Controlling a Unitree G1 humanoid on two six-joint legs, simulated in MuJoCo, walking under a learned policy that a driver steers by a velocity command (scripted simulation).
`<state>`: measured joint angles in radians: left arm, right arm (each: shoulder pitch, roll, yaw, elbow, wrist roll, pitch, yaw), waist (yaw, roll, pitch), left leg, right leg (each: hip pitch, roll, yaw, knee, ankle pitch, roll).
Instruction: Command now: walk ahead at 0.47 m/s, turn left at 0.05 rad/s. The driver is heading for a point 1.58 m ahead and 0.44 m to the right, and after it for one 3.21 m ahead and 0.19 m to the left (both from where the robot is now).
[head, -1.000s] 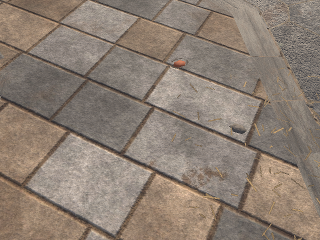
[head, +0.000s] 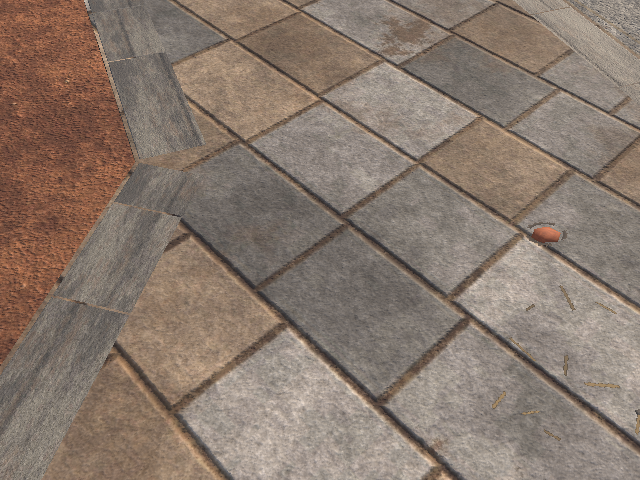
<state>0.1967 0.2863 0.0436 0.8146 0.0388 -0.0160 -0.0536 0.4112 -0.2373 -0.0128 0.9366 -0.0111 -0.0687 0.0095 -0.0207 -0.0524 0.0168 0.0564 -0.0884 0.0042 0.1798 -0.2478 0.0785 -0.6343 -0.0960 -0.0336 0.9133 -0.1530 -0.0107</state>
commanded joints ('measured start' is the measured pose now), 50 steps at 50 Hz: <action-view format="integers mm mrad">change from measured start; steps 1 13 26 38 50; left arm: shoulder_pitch -168 122 233 362 16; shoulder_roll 25 143 57 -66 -21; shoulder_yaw -7 40 9 -22 21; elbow -112 7 141 129 43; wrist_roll -6 -29 -36 -73 -10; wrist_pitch -15 -38 -85 -67 13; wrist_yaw -3 43 42 54 7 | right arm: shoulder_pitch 25 3 -354 43 -79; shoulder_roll -136 -156 -47 -296 -76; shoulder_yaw -25 -36 -4 -88 -46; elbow -14 -11 -108 -47 -16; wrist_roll -1 -8 -20 -63 -7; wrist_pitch -16 -14 27 -17 -54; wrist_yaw -6 -9 29 -23 -21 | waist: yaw -19 67 46 -74 35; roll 133 -23 4 307 123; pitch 106 -93 82 -340 49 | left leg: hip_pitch -65 -665 -668 328 -164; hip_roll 241 80 181 549 336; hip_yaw -99 -101 44 -557 64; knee -58 1140 573 186 -50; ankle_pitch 483 -119 251 -20 291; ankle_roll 115 26 -66 190 65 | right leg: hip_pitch -50 728 518 102 -41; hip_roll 24 -258 -55 150 -18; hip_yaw -43 556 84 -13 39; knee -142 -653 -809 245 135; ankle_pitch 83 -222 245 -265 50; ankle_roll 4 -277 -183 -74 -38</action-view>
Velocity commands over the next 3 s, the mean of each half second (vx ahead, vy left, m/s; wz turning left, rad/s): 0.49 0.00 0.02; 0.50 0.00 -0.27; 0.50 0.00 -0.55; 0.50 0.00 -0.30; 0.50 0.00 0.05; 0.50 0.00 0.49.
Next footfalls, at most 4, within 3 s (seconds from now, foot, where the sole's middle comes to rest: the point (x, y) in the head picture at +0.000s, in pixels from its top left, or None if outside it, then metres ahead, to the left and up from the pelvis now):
0.18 right None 0.29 -0.10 -0.78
0.74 left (277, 439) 0.59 0.08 -0.78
1.28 right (382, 348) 0.81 -0.16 -0.78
1.82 left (379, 236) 1.16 -0.19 -0.78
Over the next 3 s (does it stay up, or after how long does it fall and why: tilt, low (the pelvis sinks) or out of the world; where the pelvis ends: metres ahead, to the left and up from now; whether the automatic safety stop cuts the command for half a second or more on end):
stays up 1.48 -0.49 -0.02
